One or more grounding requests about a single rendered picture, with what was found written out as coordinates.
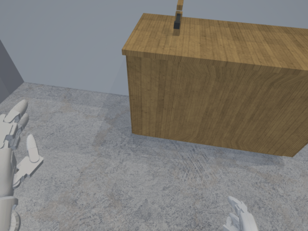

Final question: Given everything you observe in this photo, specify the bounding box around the right robot hand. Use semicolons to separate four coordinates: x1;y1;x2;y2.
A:
223;196;259;231

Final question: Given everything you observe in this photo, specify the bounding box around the counter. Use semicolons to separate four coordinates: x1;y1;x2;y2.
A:
122;0;308;157

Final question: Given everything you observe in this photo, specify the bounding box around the tap lever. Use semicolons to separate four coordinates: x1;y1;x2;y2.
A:
174;13;180;29

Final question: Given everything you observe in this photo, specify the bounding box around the left robot hand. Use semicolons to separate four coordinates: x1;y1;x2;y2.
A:
0;100;43;197

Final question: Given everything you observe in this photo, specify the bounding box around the left robot forearm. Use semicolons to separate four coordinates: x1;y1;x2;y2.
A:
0;196;21;231

